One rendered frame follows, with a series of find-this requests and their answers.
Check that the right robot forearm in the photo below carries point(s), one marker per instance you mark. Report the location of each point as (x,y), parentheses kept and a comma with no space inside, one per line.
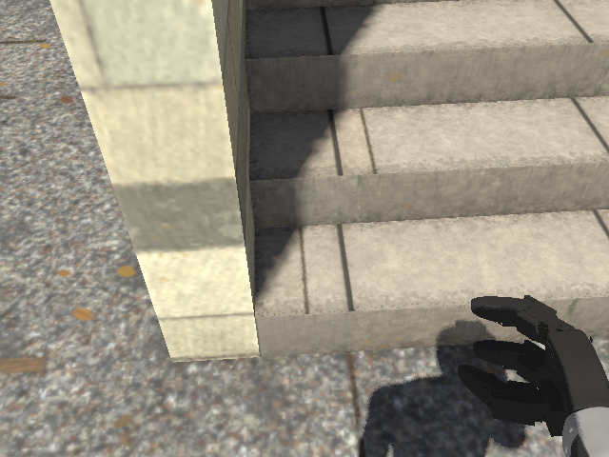
(586,433)

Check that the robot right hand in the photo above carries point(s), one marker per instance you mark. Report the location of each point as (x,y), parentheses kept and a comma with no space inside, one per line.
(564,378)

